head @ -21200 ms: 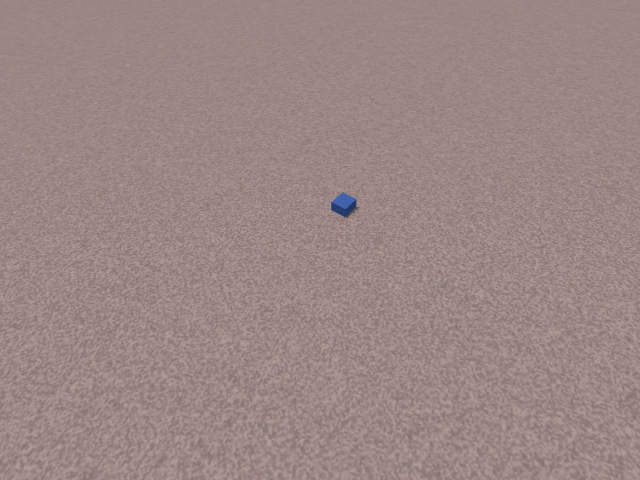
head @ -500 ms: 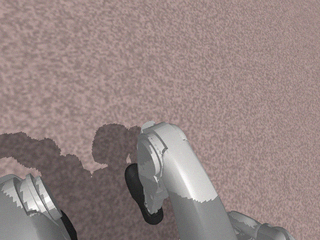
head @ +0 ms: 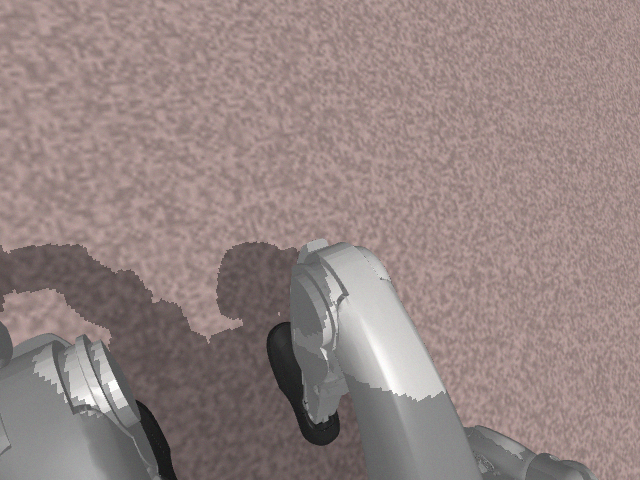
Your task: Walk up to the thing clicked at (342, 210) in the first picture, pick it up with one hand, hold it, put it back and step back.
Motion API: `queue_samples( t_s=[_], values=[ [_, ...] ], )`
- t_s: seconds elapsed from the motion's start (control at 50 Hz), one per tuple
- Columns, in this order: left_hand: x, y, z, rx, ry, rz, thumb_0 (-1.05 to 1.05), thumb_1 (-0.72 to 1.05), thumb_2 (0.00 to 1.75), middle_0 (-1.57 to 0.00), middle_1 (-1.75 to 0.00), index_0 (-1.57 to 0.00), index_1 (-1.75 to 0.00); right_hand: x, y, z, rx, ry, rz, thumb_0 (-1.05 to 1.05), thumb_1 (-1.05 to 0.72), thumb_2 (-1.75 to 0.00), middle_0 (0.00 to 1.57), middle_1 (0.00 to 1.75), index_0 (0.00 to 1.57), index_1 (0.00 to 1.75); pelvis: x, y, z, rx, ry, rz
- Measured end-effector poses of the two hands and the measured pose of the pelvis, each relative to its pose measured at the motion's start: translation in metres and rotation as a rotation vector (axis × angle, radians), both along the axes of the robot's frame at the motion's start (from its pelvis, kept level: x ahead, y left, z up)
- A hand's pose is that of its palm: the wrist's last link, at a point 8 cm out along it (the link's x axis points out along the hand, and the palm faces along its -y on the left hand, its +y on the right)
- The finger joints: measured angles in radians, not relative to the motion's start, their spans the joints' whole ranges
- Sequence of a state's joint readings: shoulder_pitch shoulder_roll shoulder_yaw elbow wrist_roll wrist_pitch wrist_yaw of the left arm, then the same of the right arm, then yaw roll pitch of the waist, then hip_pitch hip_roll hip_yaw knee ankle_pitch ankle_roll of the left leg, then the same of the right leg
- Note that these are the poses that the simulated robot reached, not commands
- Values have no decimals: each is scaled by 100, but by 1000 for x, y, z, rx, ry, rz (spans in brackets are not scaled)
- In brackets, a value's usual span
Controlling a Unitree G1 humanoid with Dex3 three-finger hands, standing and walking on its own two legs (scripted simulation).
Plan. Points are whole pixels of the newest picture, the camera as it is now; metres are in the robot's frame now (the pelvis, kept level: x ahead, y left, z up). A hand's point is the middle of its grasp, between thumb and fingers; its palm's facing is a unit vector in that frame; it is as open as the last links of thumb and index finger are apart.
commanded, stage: settle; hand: left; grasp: from above
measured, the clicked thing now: out of the picture +0.41 +0.32 -0.26
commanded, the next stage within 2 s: lift in 0.40 s
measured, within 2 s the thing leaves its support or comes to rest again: neither
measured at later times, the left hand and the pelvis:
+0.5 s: hand out of the picture +0.41 +0.33 -0.14, palm faces +0.05 -0.46 -0.89, open 10.8 cm; pelvis -0.01 -0.01 +0.02, yaw +2 degrees
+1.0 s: hand out of the picture +0.36 +0.33 -0.01, palm faces +0.04 -0.44 -0.90, open 10.7 cm; pelvis -0.01 -0.01 +0.08, yaw +7 degrees
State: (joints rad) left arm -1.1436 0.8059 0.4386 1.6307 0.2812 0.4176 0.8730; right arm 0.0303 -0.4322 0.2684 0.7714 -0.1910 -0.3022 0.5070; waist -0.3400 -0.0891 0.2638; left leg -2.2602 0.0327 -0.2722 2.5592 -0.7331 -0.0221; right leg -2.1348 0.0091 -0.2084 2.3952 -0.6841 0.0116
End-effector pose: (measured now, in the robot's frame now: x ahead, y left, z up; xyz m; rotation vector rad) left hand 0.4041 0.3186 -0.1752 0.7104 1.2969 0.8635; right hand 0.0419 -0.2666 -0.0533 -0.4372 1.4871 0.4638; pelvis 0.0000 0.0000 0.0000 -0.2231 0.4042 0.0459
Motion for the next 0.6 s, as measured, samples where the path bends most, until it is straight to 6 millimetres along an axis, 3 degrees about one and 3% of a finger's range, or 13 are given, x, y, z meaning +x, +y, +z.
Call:
queue_samples(
  t_s=[0.18,0.3,0.48,0.6],
  values=[
    [0,17,44,85,11,-36,-2,-9,49,-52,-53,-68,-49,-4,2,-11,46,-10,-73,0,-91,-90,20,30,19,30,-7,-2,9,25,34,1],
    [-9,12,62,24,37,-36,-2,-8,50,-52,-52,-69,-48,-12,1,-11,54,-17,-112,0,-91,-90,20,30,19,30,-10,-6,14,45,60,3],
    [3,14,90,69,27,-137,-2,-10,49,-54,-51,-71,-46,-27,-6,-12,15,-22,-197,0,-90,-90,20,29,19,30,-12,-6,17,57,78,3],
    [-5,14,106,71,43,-111,-3,-11,55,-54,-52,-71,-47,-31,-4,-10,26,-7,-229,0,-90,-90,20,29,19,30,-9,-8,27,76,104,8]
  ],
)
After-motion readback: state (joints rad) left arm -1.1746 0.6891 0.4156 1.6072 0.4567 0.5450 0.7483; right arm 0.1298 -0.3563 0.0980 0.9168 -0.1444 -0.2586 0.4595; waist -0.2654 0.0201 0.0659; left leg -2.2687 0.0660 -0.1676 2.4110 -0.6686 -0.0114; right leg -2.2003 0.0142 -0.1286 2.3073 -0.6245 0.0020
